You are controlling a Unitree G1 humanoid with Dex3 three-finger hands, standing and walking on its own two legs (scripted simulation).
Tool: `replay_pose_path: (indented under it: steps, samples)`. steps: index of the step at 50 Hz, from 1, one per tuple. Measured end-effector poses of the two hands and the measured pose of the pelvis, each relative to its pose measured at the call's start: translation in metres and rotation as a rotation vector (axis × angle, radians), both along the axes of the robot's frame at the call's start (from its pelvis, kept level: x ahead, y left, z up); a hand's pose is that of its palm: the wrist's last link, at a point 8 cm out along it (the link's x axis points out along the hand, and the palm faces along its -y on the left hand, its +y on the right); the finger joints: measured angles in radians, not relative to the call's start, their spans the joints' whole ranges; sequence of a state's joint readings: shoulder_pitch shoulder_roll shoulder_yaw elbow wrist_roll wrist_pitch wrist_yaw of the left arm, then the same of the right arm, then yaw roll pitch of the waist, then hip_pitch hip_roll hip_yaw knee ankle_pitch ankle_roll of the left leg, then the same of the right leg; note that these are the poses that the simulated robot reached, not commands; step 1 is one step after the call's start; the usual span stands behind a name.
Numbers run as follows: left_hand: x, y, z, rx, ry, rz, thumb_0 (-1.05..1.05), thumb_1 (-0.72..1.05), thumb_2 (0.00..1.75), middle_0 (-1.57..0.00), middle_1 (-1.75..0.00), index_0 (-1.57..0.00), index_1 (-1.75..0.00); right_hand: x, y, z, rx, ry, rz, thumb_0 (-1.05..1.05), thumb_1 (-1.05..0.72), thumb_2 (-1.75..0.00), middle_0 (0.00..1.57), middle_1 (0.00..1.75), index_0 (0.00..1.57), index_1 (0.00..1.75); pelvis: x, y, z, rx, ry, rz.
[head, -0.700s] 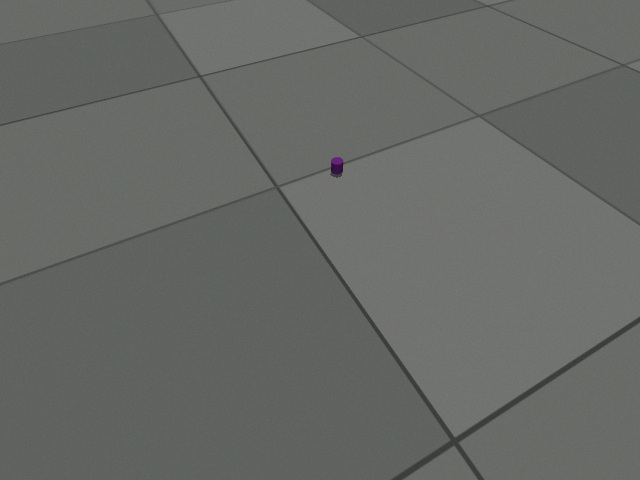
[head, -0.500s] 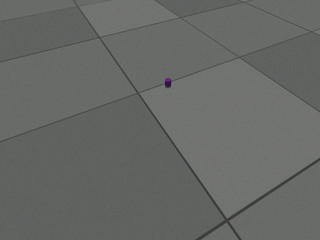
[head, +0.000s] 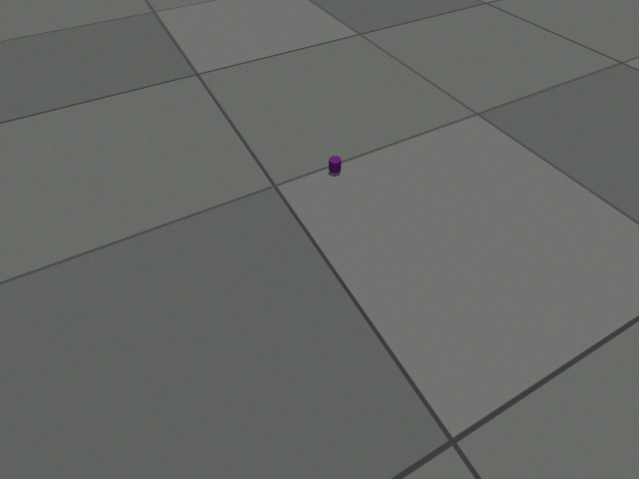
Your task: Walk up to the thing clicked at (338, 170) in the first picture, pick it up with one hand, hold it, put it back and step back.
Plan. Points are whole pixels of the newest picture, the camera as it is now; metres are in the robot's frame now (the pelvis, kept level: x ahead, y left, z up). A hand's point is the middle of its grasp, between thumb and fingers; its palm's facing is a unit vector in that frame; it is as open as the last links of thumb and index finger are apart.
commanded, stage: stand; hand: left
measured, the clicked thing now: (335, 164) +1.60 -0.05 -0.75
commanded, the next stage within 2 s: walk up in 0.42 s
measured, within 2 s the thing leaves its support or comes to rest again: neither
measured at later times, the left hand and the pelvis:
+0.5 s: hand out of the picture +0.07 +0.26 -0.15, palm faces -0.04 -0.94 -0.33, open 7.4 cm; pelvis +0.01 +0.00 +0.00, yaw -2 degrees
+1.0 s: hand (235, 435) +0.21 +0.15 -0.14, palm faces -0.09 -0.92 -0.38, open 7.4 cm; pelvis +0.17 -0.12 -0.01, yaw -8 degrees
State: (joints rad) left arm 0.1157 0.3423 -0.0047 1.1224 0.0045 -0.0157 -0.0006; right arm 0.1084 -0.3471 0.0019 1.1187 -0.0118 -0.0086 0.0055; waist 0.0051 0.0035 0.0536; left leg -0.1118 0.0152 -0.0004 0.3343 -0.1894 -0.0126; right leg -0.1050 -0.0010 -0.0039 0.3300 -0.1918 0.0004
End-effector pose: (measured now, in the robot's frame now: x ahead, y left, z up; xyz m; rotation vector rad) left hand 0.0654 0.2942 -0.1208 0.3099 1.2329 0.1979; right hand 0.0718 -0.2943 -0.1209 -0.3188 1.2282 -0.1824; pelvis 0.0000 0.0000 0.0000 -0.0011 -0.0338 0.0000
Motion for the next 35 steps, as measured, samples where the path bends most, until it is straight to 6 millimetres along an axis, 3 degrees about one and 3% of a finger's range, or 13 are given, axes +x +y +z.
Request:
replay_pose_path:
  steps: [23,28,32,35]
  samples:
    - [-0.003,0.004,0.001,-0.008,0.006,0.0,0.0,0.9,0.9,-0.2,-0.3,-0.2,-0.3,-0.001,-0.001,0.001,0.008,-0.011,0.001,0.0,-0.9,-0.9,0.2,0.3,0.2,0.3,0.003,0.0,0.0,0.006,0.008,-0.01]
    - [0.014,0.008,0.01,0.017,0.028,-0.053,0.0,0.9,0.9,-0.21,-0.3,-0.2,-0.3,-0.01,-0.028,0.007,-0.009,-0.077,-0.051,0.0,-0.9,-0.9,0.2,0.3,0.2,0.3,0.016,-0.011,-0.002,0.016,0.02,-0.049]
    - [0.049,0.003,0.02,0.047,-0.017,-0.09,0.0,0.9,0.9,-0.2,-0.3,-0.2,-0.3,-0.02,-0.063,0.006,-0.039,-0.034,-0.083,0.0,-0.9,-0.9,0.2,0.3,0.2,0.3,0.034,-0.032,-0.005,0.028,0.007,-0.071]
    - [0.079,-0.011,0.025,0.074,-0.042,-0.115,0.0,0.9,0.9,-0.2,-0.3,-0.2,-0.3,-0.015,-0.095,-0.002,-0.049,-0.021,-0.116,0.0,-0.9,-0.9,0.2,0.3,0.2,0.3,0.054,-0.052,-0.013,0.042,-0.005,-0.098]
